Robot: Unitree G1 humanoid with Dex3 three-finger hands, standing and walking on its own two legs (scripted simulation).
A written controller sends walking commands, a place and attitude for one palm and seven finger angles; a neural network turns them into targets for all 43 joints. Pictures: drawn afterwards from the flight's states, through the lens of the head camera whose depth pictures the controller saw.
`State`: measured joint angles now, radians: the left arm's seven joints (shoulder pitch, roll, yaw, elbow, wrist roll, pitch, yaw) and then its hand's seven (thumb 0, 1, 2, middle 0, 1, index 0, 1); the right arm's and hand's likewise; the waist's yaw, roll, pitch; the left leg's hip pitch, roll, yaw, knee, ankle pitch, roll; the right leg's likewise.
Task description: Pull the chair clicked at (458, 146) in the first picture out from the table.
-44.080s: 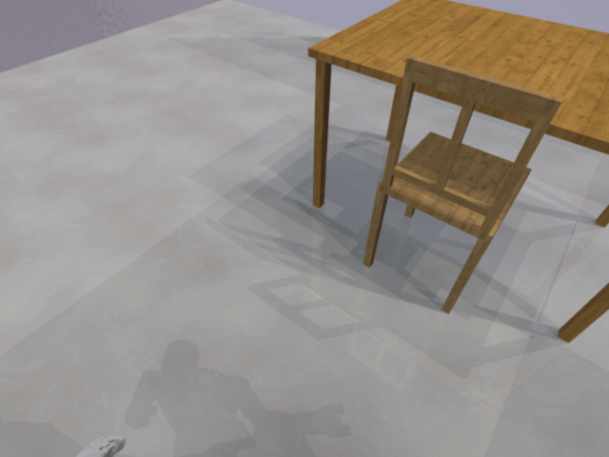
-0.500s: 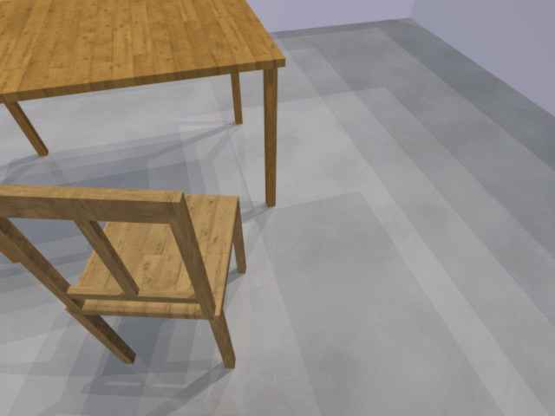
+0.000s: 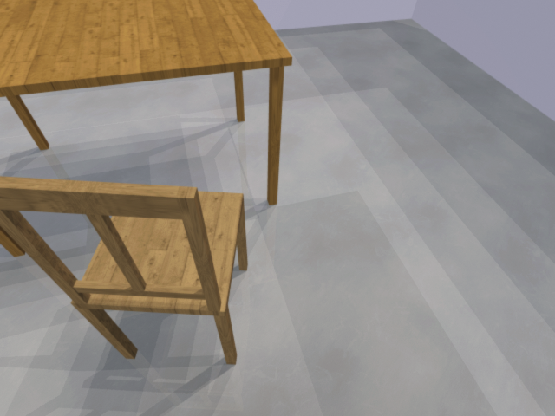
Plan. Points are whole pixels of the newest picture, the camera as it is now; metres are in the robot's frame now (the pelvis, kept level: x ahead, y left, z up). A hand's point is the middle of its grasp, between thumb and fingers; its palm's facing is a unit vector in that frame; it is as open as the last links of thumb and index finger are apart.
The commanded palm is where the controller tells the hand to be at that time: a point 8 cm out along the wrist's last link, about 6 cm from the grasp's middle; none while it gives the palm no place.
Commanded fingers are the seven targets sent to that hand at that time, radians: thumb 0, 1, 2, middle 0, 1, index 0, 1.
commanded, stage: look again from close up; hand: left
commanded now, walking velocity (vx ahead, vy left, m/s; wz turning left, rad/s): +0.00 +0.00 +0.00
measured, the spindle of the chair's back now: (120, 254) +0.41 +0.34 -0.11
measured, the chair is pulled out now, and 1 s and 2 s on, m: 0.47 0.47 0.47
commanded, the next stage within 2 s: raise the hand toward the chair's back in 0.78 s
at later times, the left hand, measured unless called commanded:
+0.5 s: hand out of the picture -0.01 +0.18 -0.18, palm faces +0.01 -0.98 -0.17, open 7.4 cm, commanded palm none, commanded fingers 0.00 0.90 0.90 -0.20 -0.30 -0.20 -0.30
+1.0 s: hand out of the picture +0.09 +0.22 -0.10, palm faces +0.23 -0.95 -0.23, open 7.3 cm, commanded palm +0.08 +0.24 -0.07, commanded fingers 0.00 0.74 0.83 -0.18 -0.27 -0.18 -0.27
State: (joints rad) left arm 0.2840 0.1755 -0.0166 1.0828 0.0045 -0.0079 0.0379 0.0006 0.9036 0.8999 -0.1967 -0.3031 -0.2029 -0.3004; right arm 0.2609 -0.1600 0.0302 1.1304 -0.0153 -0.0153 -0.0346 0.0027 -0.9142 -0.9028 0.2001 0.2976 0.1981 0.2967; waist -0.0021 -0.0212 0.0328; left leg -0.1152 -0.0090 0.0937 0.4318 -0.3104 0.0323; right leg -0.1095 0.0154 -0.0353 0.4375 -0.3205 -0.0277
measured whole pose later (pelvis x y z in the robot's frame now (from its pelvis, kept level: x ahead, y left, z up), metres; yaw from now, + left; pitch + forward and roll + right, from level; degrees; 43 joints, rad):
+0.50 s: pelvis -0.01 +0.01 +0.00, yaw +0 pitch -1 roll +0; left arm 0.29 0.16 -0.02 1.11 0.01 -0.01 0.04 0.00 0.90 0.90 -0.20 -0.30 -0.20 -0.30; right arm 0.27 -0.15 0.03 1.15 -0.01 -0.03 -0.04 0.00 -0.91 -0.90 0.20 0.30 0.20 0.30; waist 0.00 -0.03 0.03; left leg -0.12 -0.02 0.10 0.41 -0.29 0.05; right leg -0.12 0.00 -0.03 0.43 -0.30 -0.01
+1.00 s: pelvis -0.03 +0.01 +0.00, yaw +1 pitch +0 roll +1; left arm 0.44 0.21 0.03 0.39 -0.12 0.01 0.11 0.03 0.93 0.89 -0.20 -0.30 -0.20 -0.30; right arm 0.34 -0.18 0.02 0.95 0.03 -0.19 -0.06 0.01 -0.92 -0.90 0.20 0.30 0.20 0.30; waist 0.00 -0.03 0.02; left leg -0.19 -0.06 0.09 0.46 -0.27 0.05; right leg -0.22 -0.04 -0.04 0.56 -0.33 -0.01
